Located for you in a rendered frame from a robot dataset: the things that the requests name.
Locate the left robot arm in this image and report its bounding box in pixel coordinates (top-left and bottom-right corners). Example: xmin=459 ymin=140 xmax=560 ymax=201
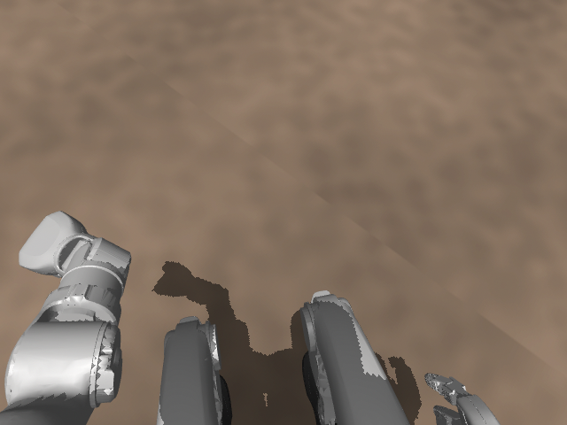
xmin=0 ymin=233 xmax=131 ymax=425

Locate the left robot hand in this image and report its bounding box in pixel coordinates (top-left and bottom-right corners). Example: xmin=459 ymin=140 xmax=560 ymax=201
xmin=19 ymin=211 xmax=88 ymax=278

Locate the right robot foot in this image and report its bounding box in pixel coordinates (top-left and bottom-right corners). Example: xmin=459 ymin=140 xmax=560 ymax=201
xmin=302 ymin=352 xmax=337 ymax=425

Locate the right robot hand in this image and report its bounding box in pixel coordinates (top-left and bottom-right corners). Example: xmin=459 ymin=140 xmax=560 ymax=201
xmin=424 ymin=374 xmax=500 ymax=425

